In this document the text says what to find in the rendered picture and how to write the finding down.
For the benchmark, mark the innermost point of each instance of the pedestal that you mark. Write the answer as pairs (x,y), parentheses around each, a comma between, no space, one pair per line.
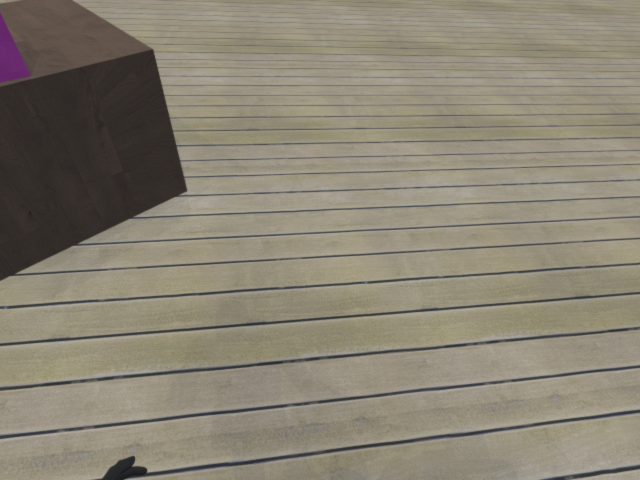
(86,141)

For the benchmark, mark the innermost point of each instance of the left robot hand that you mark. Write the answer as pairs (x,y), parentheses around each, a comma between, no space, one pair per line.
(123,469)

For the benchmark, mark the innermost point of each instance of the carton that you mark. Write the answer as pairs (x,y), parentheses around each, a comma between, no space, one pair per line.
(12,65)

